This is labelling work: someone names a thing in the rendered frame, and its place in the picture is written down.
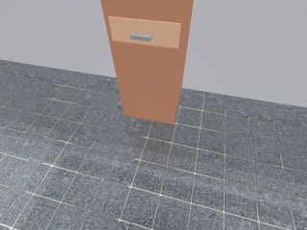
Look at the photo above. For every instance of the handle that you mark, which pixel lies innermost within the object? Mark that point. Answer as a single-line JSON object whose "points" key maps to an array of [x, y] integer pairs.
{"points": [[142, 37]]}

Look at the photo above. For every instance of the cabinet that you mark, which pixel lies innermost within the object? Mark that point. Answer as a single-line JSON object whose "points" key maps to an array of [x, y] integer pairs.
{"points": [[150, 77]]}

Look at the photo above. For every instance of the drawer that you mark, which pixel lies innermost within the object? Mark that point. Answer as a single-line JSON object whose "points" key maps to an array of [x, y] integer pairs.
{"points": [[165, 34]]}

